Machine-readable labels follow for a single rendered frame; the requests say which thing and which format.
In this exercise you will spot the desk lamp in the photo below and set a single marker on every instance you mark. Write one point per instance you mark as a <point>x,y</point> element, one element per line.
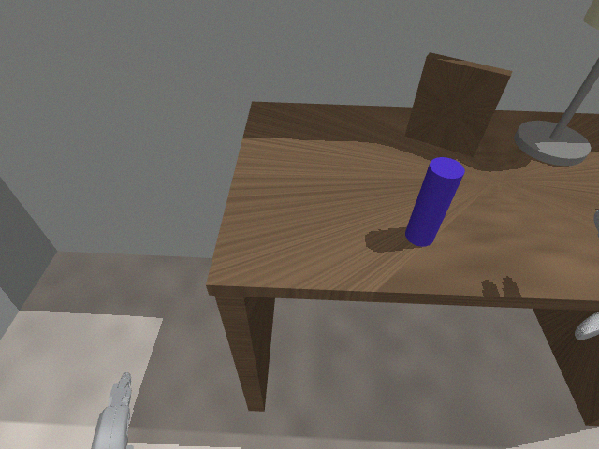
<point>555,143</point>

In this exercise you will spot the right robot hand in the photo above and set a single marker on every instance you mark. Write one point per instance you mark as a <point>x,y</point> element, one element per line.
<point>589,327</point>

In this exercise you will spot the left robot hand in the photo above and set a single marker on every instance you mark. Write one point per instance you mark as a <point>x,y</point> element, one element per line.
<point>112,425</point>

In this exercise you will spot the desk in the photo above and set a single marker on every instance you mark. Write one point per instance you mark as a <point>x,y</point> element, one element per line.
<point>320,200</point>

